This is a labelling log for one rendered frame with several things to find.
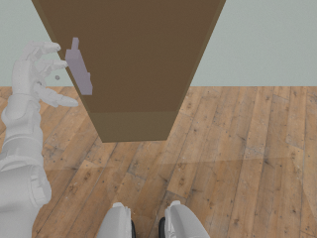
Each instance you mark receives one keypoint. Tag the cupboard door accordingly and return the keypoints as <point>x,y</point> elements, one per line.
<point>140,53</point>

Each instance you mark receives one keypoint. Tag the handle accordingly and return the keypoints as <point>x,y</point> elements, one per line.
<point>78,69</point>

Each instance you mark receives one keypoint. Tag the robot left hand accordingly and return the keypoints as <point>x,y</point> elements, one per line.
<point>25,75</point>

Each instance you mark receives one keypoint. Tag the robot left shin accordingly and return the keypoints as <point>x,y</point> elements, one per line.
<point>127,235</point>

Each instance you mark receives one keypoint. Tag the robot right thigh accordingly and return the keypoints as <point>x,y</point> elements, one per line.
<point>180,220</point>

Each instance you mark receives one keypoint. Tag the left robot forearm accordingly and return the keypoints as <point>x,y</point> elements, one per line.
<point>23,142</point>

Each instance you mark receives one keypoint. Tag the robot left upper arm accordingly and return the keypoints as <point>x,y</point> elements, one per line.
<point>23,192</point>

